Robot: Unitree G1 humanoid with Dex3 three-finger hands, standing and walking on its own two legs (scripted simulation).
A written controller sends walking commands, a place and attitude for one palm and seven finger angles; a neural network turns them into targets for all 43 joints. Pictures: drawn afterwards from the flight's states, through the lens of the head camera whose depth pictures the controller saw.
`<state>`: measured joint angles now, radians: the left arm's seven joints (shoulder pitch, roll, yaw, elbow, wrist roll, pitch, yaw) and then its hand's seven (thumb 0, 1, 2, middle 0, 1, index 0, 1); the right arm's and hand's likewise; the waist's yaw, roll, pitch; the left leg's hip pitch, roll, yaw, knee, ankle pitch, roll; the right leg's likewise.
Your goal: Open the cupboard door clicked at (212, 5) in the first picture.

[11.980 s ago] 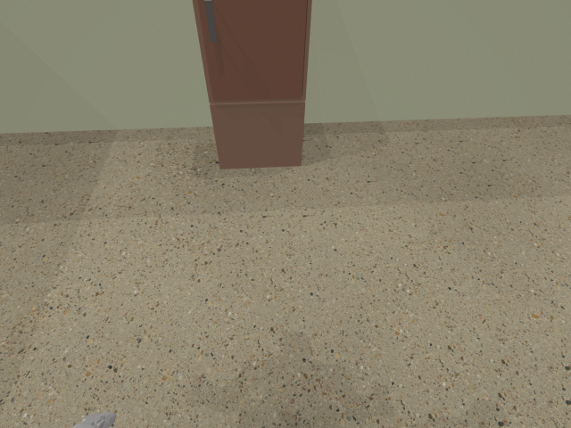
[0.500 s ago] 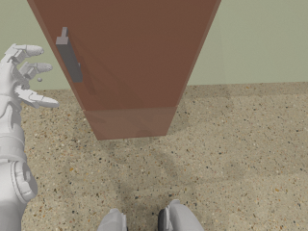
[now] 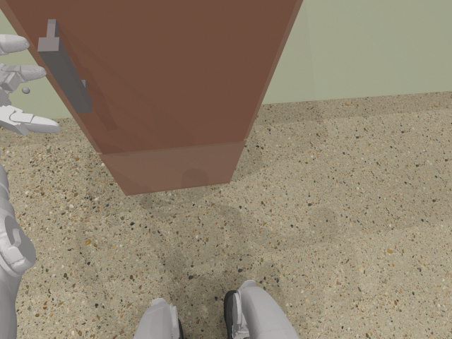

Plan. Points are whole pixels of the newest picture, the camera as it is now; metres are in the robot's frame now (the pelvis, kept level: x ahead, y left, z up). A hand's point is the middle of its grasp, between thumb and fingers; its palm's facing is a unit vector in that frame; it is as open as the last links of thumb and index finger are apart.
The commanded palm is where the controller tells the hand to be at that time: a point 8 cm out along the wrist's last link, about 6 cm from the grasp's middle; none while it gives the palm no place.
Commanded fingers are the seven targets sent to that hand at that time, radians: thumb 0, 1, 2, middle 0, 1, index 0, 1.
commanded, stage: move the hooked fingers beside the handle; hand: left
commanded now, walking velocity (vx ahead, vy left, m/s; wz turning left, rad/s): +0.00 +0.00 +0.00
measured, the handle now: (69, 69) +0.54 +0.21 +0.07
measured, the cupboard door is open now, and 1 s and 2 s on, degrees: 0 0 0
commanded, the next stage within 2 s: slide the fingers in behind the handle in 0.56 s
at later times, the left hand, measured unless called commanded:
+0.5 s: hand (22, 100) +0.48 +0.26 +0.07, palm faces +0.06 -1.00 +0.00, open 13.9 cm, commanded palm +0.46 +0.31 +0.07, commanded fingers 0.00 -0.50 0.30 -0.30 -1.20 -0.30 -1.20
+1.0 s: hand (41, 96) +0.49 +0.24 +0.07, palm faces +0.06 -1.00 -0.01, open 13.9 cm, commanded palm +0.47 +0.29 +0.07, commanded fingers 0.00 -0.50 0.30 -0.30 -1.20 -0.30 -1.20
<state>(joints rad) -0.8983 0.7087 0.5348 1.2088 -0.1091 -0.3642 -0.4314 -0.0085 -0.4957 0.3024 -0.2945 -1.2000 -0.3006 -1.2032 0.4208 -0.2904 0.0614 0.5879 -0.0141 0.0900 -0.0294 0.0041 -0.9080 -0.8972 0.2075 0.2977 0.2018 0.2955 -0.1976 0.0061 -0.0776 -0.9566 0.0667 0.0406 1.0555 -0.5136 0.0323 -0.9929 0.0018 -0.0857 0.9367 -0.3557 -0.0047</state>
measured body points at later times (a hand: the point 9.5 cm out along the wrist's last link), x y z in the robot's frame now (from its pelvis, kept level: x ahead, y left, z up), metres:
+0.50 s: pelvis +0.01 +0.00 +0.01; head +0.14 +0.04 +0.44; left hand +0.47 +0.32 +0.08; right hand +0.04 -0.26 -0.10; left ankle -0.02 +0.09 -0.67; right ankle +0.04 -0.12 -0.67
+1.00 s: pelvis +0.00 +0.00 +0.00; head +0.14 +0.03 +0.43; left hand +0.48 +0.30 +0.07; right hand +0.00 -0.27 -0.10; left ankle -0.02 +0.09 -0.67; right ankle +0.04 -0.12 -0.67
